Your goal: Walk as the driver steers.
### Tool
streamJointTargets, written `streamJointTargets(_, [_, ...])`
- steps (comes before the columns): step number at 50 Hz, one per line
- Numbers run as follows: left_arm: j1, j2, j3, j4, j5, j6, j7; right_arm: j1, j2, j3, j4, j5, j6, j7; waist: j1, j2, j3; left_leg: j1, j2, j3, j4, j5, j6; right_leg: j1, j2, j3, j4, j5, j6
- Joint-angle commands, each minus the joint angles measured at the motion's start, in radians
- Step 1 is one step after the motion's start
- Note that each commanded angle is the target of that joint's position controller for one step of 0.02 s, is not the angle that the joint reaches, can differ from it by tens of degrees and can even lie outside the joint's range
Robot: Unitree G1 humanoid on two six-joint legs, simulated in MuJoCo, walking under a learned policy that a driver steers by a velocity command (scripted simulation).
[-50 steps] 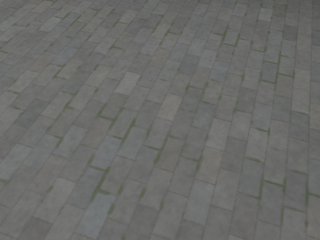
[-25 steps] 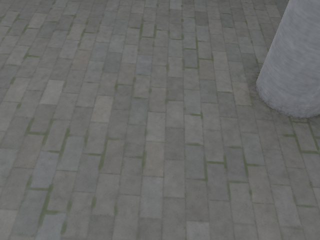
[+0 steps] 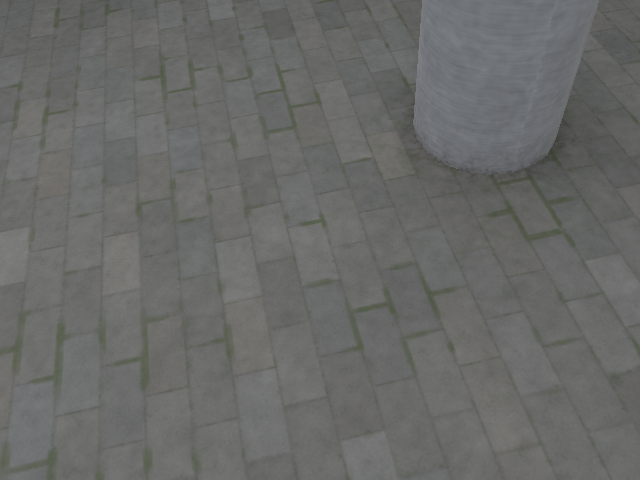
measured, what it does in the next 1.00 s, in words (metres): walks ahead: left foot, then right foot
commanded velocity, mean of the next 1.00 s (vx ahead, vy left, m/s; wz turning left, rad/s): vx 0.21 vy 0.00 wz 0.10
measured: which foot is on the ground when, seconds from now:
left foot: up 0.00-0.16, down 0.18-0.70, up 0.72-1.00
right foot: down 0.00-0.44, up 0.46-0.68, down 0.70-1.00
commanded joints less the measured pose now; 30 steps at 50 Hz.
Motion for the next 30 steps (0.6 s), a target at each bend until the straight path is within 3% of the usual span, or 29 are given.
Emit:
streamJointTargets(1, [0.005,0.127,0.036,-0.033,0.001,-0.021,-0.005,0.035,-0.055,-0.014,-0.023,0.005,-0.006,0.013,0.008,-0.152,-0.085,0.031,-0.007,-0.014,-0.071,0.069,-0.006,0.082,-0.208,0.172,-0.151,0.391,-0.100])
streamJointTargets(6, [0.041,0.140,0.040,0.003,0.012,-0.025,-0.007,-0.035,-0.054,-0.010,-0.021,0.005,-0.019,0.000,0.046,-0.169,-0.051,0.153,-0.033,0.009,-0.267,0.057,0.026,0.014,-0.221,0.228,-0.137,0.190,-0.109])
streamJointTargets(8, [0.017,0.124,0.034,0.010,0.015,-0.020,-0.009,-0.002,-0.036,-0.004,0.002,-0.001,-0.033,-0.005,0.005,-0.144,-0.054,0.293,-0.021,0.004,-0.455,0.206,0.048,-0.048,-0.204,0.222,-0.101,0.184,-0.073])
streamJointTargets(9, [0.033,0.098,0.026,0.016,0.019,-0.025,-0.009,0.013,-0.044,-0.003,0.012,-0.011,-0.047,-0.008,0.006,-0.120,-0.079,0.385,0.030,-0.055,-0.498,0.270,0.054,-0.083,-0.184,0.221,-0.089,0.166,-0.039])
streamJointTargets(10, [0.076,0.070,0.020,0.018,0.024,-0.033,-0.014,0.036,-0.090,-0.008,0.018,-0.018,-0.062,-0.013,0.034,-0.036,-0.113,0.453,0.134,-0.157,-0.502,0.397,0.070,-0.101,-0.133,0.179,-0.057,0.105,-0.007])
streamJointTargets(11, [0.117,0.052,0.017,0.035,0.013,-0.029,-0.020,-0.022,-0.121,-0.019,0.031,0.002,-0.064,-0.014,0.081,0.086,-0.092,0.352,0.147,-0.188,-0.501,0.375,0.099,-0.036,-0.067,0.117,-0.094,0.044,0.007])
streamJointTargets(12, [0.097,0.081,0.022,0.065,0.018,-0.024,-0.019,-0.048,-0.076,-0.011,0.032,0.010,-0.066,-0.009,0.054,0.064,-0.059,0.285,0.120,-0.167,-0.515,0.311,0.091,0.032,-0.072,0.119,-0.098,0.063,0.019])
streamJointTargets(13, [0.078,0.109,0.034,0.078,0.016,-0.021,-0.019,-0.047,-0.067,-0.009,0.039,0.009,-0.071,-0.005,0.039,0.039,-0.030,0.266,0.095,-0.142,-0.520,0.306,0.076,0.051,-0.072,0.126,-0.091,0.095,0.019])
streamJointTargets(16, [0.092,0.102,0.037,0.119,0.017,-0.022,-0.023,-0.014,-0.069,-0.012,0.086,0.010,-0.078,-0.008,0.037,0.028,-0.027,0.292,0.075,-0.120,-0.523,0.322,0.071,0.071,-0.090,0.131,-0.098,0.138,0.016])
streamJointTargets(18, [0.091,0.096,0.038,0.148,0.016,-0.017,-0.022,-0.007,-0.043,-0.007,0.107,0.012,-0.079,-0.010,0.028,-0.007,-0.024,0.306,0.073,-0.110,-0.518,0.327,0.076,0.077,-0.094,0.132,-0.106,0.142,0.020])
streamJointTargets(19, [0.101,0.094,0.041,0.166,0.017,-0.015,-0.019,0.006,-0.052,-0.012,0.124,0.008,-0.079,-0.011,0.028,-0.006,-0.033,0.311,0.063,-0.105,-0.521,0.228,0.083,0.079,-0.081,0.120,-0.099,0.062,0.016])
streamJointTargets(21, [0.110,0.099,0.049,0.183,0.025,-0.010,-0.014,0.024,-0.086,-0.031,0.141,0.001,-0.072,-0.014,0.020,0.022,0.003,0.276,0.046,-0.134,-0.536,-0.143,0.124,0.011,-0.025,0.068,-0.012,-0.202,-0.014])
streamJointTargets(22, [0.096,0.097,0.050,0.178,0.028,-0.011,-0.015,0.049,-0.099,-0.036,0.147,0.001,-0.069,-0.016,0.007,0.049,0.047,0.265,0.081,-0.206,-0.583,-0.302,0.158,-0.072,-0.007,0.047,0.048,-0.286,-0.024])
streamJointTargets(24, [0.036,0.083,0.048,0.152,0.033,-0.025,-0.019,0.130,-0.133,-0.050,0.174,0.002,-0.071,-0.019,-0.028,0.111,0.137,0.300,0.233,-0.429,-0.723,-0.481,0.257,-0.253,0.006,-0.042,0.203,-0.258,-0.031])
streamJointTargets(25, [-0.021,0.085,0.049,0.130,0.037,-0.034,-0.019,0.156,-0.126,-0.051,0.183,-0.002,-0.077,-0.020,-0.048,0.102,0.170,0.302,0.283,-0.509,-0.762,-0.471,0.295,-0.314,-0.016,-0.034,0.258,-0.246,-0.034])
streamJointTargets(27, [-0.059,0.090,0.051,0.109,0.028,-0.051,-0.026,0.158,-0.120,-0.055,0.193,-0.017,-0.094,-0.020,-0.042,0.080,0.147,0.351,0.313,-0.532,-0.780,-0.337,0.319,-0.380,-0.058,0.015,0.353,-0.232,-0.036])
streamJointTargets(30, [-0.027,0.066,0.046,0.137,0.017,-0.077,-0.032,0.108,-0.100,-0.054,0.202,-0.009,-0.113,-0.014,0.002,0.066,0.106,0.310,0.218,-0.367,-0.744,-0.061,0.266,-0.240,-0.062,-0.007,0.223,-0.134,-0.016])
Velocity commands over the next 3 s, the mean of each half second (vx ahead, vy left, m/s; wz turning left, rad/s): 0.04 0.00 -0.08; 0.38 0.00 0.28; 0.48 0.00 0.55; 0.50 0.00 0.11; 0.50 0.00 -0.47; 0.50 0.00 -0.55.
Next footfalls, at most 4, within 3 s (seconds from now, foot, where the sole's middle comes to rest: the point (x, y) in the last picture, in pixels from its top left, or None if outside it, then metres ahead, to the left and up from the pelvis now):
0.18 left None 0.06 0.13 -0.78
0.70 right None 0.17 -0.09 -0.78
1.18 left None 0.44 0.13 -0.78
1.76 right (284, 339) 0.80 0.14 -0.78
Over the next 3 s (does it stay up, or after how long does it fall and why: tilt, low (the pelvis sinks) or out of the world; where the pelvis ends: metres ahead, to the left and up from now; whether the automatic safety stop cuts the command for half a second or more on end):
stays up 1.19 0.31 0.00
